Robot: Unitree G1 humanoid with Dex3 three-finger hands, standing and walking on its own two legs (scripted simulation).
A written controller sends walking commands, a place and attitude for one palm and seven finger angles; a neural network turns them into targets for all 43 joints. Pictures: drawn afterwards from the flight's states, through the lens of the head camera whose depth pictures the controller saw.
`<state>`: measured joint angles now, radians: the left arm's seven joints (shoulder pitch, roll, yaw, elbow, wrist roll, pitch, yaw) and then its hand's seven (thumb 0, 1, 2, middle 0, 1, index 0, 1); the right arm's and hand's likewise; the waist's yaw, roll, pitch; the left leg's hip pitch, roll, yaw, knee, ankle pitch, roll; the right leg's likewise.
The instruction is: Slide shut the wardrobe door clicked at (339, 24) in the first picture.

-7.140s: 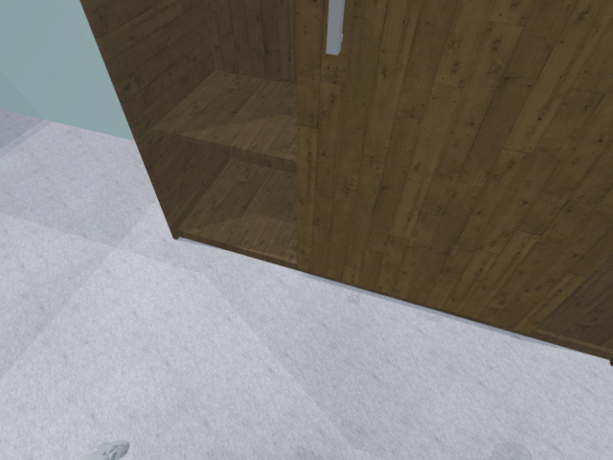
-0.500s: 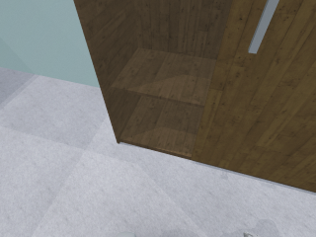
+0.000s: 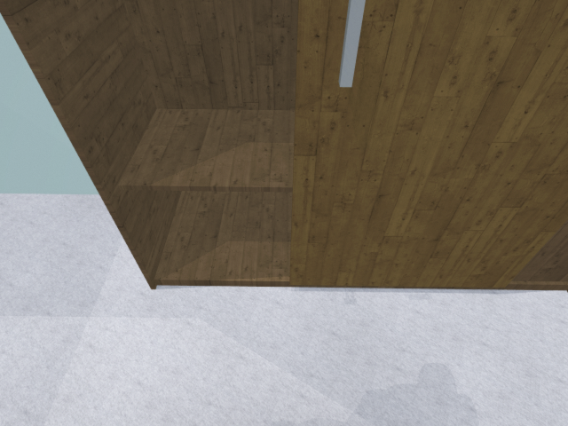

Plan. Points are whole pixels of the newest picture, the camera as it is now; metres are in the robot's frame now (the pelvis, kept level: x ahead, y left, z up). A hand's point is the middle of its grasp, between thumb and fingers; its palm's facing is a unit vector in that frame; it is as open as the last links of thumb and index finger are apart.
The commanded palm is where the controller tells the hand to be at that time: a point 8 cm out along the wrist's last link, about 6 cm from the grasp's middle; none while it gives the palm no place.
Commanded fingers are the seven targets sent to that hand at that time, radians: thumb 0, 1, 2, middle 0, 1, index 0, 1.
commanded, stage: take the last steps up to it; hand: right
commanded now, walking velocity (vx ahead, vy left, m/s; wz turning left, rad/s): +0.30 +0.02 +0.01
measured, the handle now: (349, 35) +0.73 -0.11 +0.23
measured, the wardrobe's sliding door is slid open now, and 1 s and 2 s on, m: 0.55 0.55 0.55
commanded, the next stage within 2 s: come to a stop and stand still in 0.62 s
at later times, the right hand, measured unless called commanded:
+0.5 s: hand (409, 410) +0.20 -0.20 -0.17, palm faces -0.02 +0.99 -0.16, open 7.4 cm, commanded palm none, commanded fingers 0.00 -0.90 -0.90 0.20 0.30 0.20 0.30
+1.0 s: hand (386, 360) +0.28 -0.18 -0.19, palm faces +0.06 +0.98 -0.17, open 7.3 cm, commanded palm none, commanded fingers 0.00 -0.90 -0.90 0.20 0.30 0.20 0.30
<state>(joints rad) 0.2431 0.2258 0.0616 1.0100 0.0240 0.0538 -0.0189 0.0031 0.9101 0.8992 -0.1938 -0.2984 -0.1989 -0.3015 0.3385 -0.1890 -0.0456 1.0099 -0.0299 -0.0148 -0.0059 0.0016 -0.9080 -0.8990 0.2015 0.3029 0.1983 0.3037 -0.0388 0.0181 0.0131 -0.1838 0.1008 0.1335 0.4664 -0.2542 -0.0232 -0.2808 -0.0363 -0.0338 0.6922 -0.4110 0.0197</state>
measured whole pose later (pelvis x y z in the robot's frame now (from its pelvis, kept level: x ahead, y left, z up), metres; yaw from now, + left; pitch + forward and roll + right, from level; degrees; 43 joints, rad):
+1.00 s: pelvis +0.25 -0.01 -0.01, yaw +1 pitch -1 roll +0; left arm 0.17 0.14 0.02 1.03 0.01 0.00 0.04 0.00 0.93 0.90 -0.19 -0.30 -0.20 -0.30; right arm 0.23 -0.18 -0.04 1.06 0.00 0.02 -0.03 0.00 -0.92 -0.90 0.20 0.30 0.20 0.30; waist -0.02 0.04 0.05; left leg -0.24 0.03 0.10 0.59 -0.34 0.01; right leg -0.30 -0.03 -0.08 0.54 -0.22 -0.02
